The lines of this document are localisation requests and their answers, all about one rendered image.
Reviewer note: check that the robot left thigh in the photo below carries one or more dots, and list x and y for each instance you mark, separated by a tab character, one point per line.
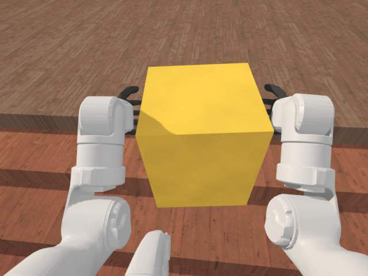
148	259

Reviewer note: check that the carton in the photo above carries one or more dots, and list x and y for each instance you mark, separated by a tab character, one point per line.
203	132

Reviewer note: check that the left robot hand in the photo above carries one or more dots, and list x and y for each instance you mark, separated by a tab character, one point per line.
125	94

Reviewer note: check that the left robot forearm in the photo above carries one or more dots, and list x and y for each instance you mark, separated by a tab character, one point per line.
102	124

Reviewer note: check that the right robot forearm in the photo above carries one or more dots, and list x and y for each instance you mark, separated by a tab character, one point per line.
305	122

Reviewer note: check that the right robot hand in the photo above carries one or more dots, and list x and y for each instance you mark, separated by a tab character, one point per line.
279	93

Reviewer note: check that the left robot upper arm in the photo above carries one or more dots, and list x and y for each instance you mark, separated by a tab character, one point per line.
93	227

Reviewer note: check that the right robot upper arm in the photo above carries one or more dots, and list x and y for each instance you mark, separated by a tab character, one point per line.
307	228

